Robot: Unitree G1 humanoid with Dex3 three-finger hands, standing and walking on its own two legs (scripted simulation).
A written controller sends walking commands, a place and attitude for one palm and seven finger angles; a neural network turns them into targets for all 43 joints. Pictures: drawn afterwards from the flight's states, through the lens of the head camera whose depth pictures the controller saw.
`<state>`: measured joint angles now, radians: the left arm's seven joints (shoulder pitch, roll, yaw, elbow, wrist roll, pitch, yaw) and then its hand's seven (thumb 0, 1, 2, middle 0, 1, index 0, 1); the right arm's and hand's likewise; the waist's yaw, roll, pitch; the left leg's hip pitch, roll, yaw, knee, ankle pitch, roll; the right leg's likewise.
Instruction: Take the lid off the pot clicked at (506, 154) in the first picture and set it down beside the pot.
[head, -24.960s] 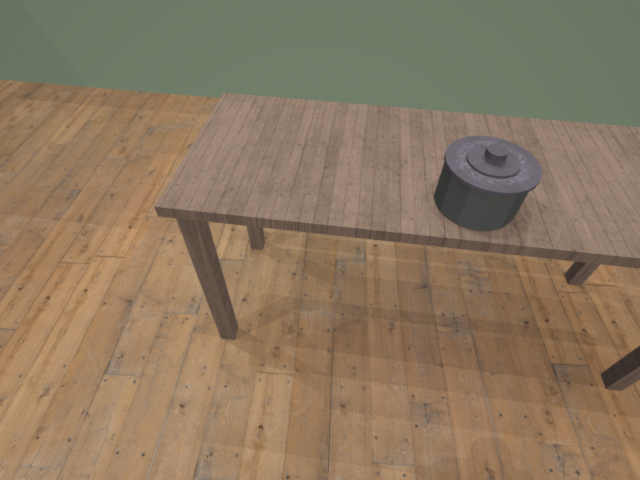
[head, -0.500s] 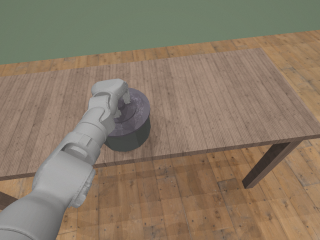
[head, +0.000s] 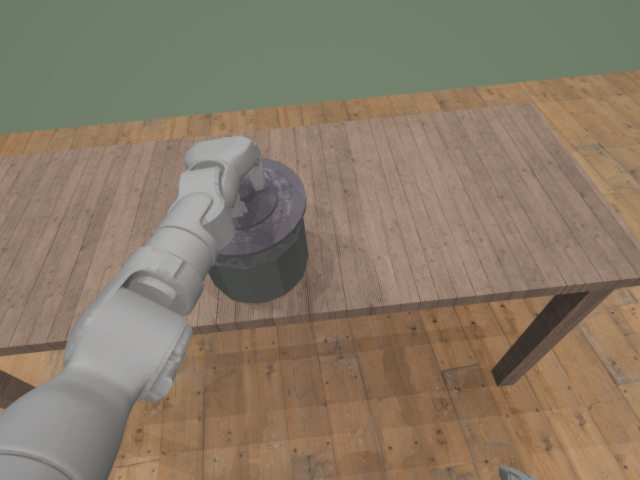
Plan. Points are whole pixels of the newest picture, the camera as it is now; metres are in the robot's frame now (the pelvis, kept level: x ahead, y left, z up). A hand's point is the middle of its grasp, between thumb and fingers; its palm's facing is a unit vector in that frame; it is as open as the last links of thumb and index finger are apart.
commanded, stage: lift the lid straight up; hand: left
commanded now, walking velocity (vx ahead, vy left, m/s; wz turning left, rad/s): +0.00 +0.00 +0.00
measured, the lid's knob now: (239, 192) +0.50 +0.10 +0.07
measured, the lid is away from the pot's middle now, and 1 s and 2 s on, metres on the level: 0.00 0.01 0.08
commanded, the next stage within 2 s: move the lid sideways beside the pot in 1.18 s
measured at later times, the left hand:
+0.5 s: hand (236, 172) +0.47 +0.08 +0.14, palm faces -0.27 -0.07 -0.96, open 7.1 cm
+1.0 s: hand (223, 145) +0.48 +0.09 +0.18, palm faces -0.25 -0.05 -0.97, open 7.1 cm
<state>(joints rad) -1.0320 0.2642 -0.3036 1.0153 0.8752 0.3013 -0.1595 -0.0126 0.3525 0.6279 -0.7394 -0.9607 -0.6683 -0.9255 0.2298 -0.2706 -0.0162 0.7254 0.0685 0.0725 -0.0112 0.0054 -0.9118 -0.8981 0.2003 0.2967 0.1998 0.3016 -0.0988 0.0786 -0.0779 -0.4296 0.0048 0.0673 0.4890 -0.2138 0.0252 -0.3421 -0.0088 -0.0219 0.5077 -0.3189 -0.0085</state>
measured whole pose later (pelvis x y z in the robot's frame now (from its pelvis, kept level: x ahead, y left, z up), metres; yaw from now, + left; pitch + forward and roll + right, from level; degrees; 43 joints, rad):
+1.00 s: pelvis +0.00 +0.00 +0.00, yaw +1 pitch +7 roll +1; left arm -1.22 0.27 -0.34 1.01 0.89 0.36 -0.29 -0.03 0.35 0.63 -0.75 -0.96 -0.67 -0.92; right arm 0.22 -0.27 0.00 0.73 0.07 0.03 -0.01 0.01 -0.91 -0.90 0.20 0.30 0.20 0.30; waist -0.09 0.08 -0.07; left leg -0.39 -0.01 0.05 0.45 -0.19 0.03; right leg -0.30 -0.02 -0.03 0.48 -0.31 0.00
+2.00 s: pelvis -0.01 +0.01 +0.00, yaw +1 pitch +7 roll +0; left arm -1.15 0.45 -0.26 0.93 0.91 0.24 -0.39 -0.03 0.35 0.63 -0.75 -0.97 -0.66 -0.92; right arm 0.23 -0.28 0.01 0.70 0.07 0.05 -0.02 0.01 -0.91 -0.90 0.20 0.30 0.20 0.30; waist -0.08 0.07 -0.04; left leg -0.38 -0.02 0.05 0.45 -0.18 0.04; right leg -0.28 -0.03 -0.04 0.45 -0.29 0.01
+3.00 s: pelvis -0.01 +0.03 +0.00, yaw +1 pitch +8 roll -1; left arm -1.12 0.70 -0.13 0.99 0.95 0.06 -0.48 -0.04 0.36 0.63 -0.75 -0.97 -0.66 -0.92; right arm 0.26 -0.29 0.01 0.69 0.08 0.11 -0.04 0.01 -0.91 -0.90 0.20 0.30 0.20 0.30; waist -0.09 0.05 -0.02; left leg -0.43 -0.01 0.04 0.48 -0.19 0.06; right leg -0.29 -0.02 -0.04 0.41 -0.26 0.02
